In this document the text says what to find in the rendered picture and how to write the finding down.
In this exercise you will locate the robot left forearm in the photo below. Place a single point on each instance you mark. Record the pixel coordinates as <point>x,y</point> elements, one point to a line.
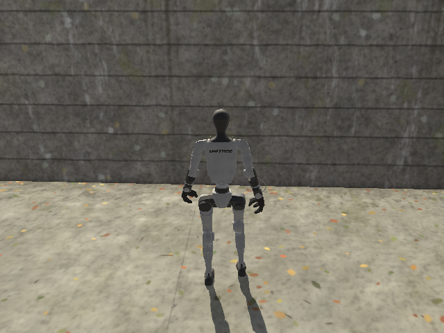
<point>188,182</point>

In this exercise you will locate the left robot upper arm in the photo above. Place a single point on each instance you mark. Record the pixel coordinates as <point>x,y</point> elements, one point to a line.
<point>195,157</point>

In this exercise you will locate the left robot hand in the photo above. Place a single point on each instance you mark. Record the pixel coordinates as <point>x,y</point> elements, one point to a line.
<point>190,193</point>

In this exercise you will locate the right robot upper arm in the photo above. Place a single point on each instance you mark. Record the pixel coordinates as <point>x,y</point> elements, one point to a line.
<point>246,158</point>

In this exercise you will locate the right robot hand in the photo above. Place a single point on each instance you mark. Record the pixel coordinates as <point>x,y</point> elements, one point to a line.
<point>260,203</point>

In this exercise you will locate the robot right forearm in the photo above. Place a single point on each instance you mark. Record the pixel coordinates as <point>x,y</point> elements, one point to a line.
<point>255,186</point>

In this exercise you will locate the right robot shin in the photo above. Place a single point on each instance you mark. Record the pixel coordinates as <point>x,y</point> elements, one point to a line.
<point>240,244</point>

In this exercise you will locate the robot right foot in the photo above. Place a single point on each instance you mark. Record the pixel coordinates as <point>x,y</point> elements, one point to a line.
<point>241,270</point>

